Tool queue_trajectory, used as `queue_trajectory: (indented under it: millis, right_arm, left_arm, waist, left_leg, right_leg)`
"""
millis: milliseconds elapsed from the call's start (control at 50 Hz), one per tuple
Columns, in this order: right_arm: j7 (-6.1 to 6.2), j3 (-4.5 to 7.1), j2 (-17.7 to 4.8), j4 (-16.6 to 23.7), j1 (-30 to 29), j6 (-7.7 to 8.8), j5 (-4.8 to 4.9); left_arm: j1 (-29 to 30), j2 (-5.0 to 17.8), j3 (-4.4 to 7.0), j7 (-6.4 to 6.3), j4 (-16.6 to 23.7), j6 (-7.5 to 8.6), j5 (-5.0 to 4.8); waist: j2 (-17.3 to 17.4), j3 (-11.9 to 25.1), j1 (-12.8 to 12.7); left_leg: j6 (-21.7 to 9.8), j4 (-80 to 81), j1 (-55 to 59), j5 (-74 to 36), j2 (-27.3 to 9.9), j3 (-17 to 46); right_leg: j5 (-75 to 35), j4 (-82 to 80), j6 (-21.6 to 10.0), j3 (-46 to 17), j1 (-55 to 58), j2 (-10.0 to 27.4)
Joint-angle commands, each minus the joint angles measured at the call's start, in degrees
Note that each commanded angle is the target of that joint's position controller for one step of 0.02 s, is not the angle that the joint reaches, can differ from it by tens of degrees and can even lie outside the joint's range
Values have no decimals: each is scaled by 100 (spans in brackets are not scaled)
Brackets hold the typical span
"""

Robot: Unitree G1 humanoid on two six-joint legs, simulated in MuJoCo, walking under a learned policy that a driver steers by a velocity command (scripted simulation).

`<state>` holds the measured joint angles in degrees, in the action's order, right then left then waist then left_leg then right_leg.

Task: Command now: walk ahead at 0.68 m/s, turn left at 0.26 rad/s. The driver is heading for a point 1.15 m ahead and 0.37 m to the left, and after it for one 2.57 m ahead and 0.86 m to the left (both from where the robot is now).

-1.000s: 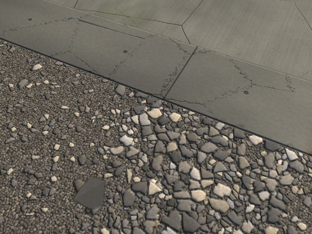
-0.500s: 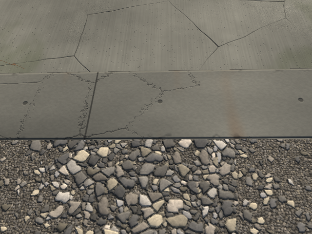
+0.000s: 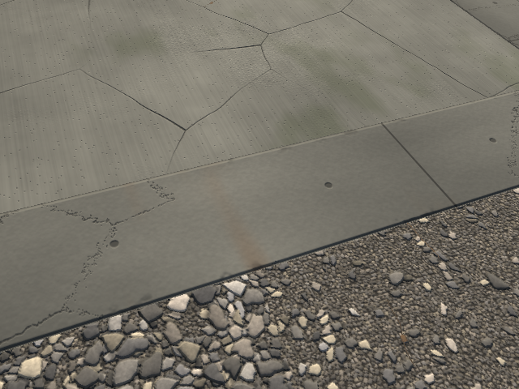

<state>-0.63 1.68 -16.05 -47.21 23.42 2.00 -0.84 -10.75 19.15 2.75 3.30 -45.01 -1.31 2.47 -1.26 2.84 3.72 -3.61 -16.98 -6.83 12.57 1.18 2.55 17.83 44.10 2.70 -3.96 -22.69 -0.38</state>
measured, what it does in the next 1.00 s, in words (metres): walks ahead, turning left: right foot, then left foot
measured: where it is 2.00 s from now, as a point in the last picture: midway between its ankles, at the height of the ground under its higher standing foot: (66, 136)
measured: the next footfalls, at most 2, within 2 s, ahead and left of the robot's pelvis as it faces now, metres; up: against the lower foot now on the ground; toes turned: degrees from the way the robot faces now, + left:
right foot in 0.10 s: +0.08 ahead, -0.14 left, +0.00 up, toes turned +6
left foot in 0.54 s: +0.44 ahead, +0.20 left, +0.00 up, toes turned +30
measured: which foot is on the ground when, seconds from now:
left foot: down 0.00-0.10, up 0.12-0.52, down 0.54-1.00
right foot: up 0.00-0.08, down 0.10-0.54, up 0.56-0.98, down 1.00-1.00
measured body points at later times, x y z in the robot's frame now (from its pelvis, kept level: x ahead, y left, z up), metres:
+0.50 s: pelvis +0.26 +0.06 -0.05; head +0.30 +0.08 +0.39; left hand +0.13 +0.30 -0.18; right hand +0.58 -0.09 -0.12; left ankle +0.40 +0.19 -0.73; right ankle +0.05 -0.14 -0.74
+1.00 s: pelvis +0.69 +0.31 -0.05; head +0.71 +0.33 +0.40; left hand +0.72 +0.62 -0.14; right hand +0.83 +0.05 -0.17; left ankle +0.42 +0.18 -0.72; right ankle +0.85 +0.35 -0.76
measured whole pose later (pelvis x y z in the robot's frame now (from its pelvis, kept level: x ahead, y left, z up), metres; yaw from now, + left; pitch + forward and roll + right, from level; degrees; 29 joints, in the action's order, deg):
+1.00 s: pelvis +0.69 +0.31 -0.05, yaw +33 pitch +2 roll +0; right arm 1.3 2.9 -18.4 -50.5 25.5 4.6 -2.8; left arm -5.1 15.7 -0.7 2.2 -40.6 3.5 0.5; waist -0.1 -1.8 1.9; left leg -6.0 -21.4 15.1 20.7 8.1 -1.1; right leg 2.3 30.1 -8.0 7.1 -31.1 -3.3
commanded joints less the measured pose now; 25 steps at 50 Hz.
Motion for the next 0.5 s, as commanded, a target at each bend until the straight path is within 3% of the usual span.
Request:
queue_trajectory:
  millis: [20,60,80,100,120,140,160,180,200,240,340,400,420,460,480,500]
  right_arm:
    - [-31,363,-1170,227,-145,77,9]
    - [-54,403,-1119,251,-377,22,42]
    - [-47,393,-998,287,-491,30,93]
    - [-55,349,-762,453,-792,118,136]
    - [-86,182,-134,739,-954,208,250]
    - [-34,161,-243,894,-1038,192,217]
    - [-37,224,-511,772,-1072,113,120]
    - [-107,263,-537,632,-876,65,58]
    - [-179,297,-570,540,-711,4,-1]
    - [-320,301,-484,597,-899,-100,-99]
    - [-459,224,-336,1106,-1828,-188,-52]
    - [-554,119,-282,1345,-2380,-195,-90]
    - [-571,70,-208,1408,-2510,-191,-94]
    - [-525,61,-259,1377,-2347,-196,-48]
    - [-475,112,-412,1266,-1866,-191,-10]
    - [-412,208,-628,1036,-909,-181,24]
  left_arm:
    - [901,236,-53,-65,628,273,-96]
    - [443,210,-83,-202,524,377,-159]
    - [-106,297,-53,-313,353,455,-148]
    - [-941,646,62,-440,141,517,-102]
    - [-1703,1229,197,-542,121,537,11]
    - [-1228,1544,316,-579,141,482,77]
    - [-770,968,184,-549,295,510,84]
    - [-500,591,74,-505,361,548,27]
    - [-406,417,22,-481,375,559,-4]
    - [-598,360,7,-477,236,604,-72]
    - [-751,185,1,-358,-36,806,-37]
    - [-796,227,26,-384,-180,861,-47]
    - [-848,306,39,-399,-231,858,-52]
    - [-1007,601,100,-447,-262,812,-44]
    - [-984,832,166,-481,-241,721,-6]
    - [-822,1073,246,-503,-173,598,49]
  waist:
    - [1052,-747,-106]
    - [831,-730,-435]
    - [553,-538,-712]
    - [167,-127,-1148]
    - [-1062,655,-1505]
    - [-1238,302,-1249]
    - [-510,-113,-1013]
    - [-393,-246,-798]
    - [-450,-255,-665]
    - [-572,-525,-635]
    - [-571,-1125,-456]
    - [-303,-1361,-447]
    - [-223,-1372,-437]
    - [-361,-936,-250]
    - [-547,-548,72]
    - [-688,30,586]
  left_leg:
    - [-903,885,-438,1630,-1069,1870]
    - [-853,554,-1207,1291,-938,1847]
    - [-688,122,-2026,1222,-743,1705]
    - [-439,-724,-3277,1439,-404,1375]
    - [-181,-2685,-3992,1827,196,465]
    - [-204,-3848,-4647,1494,46,58]
    - [-217,-4470,-4724,1047,-292,211]
    - [-147,-4701,-4628,714,-373,180]
    - [-71,-4872,-4502,552,-466,103]
    - [22,-5313,-4676,197,-615,-51]
    - [53,-5105,-4841,-657,-761,-169]
    - [-211,-3876,-4182,-961,-722,-765]
    - [-372,-3446,-3792,-915,-610,-1021]
    - [-655,-3055,-2790,-653,-98,-1499]
    - [-761,-3030,-2295,-283,138,-1556]
    - [-882,-3080,-1346,205,361,-1489]
  right_leg:
    - [480,-1254,-29,393,-138,-216]
    - [-299,-2260,-248,462,1109,-246]
    - [-867,-2611,-378,382,2422,-117]
    - [-428,-2476,-513,-133,4048,499]
    - [1771,-3042,-737,-1909,4985,2135]
    - [2618,-3422,-1138,-3137,4085,2804]
    - [2411,-3335,-1115,-2688,3624,2524]
    - [1870,-3363,-941,-2025,3328,2161]
    - [1379,-3437,-799,-1430,3130,1902]
    - [568,-3592,-709,-543,2851,1580]
    - [-892,-4027,-722,800,2183,1403]
    - [-1959,-4221,-660,1566,2039,1274]
    - [-2847,-4136,-627,1785,2059,1269]
    - [-6376,-3324,-591,1984,2473,1368]
    - [-7669,-2497,-577,1991,2764,1476]
    - [-8368,-1214,-620,1941,2762,1616]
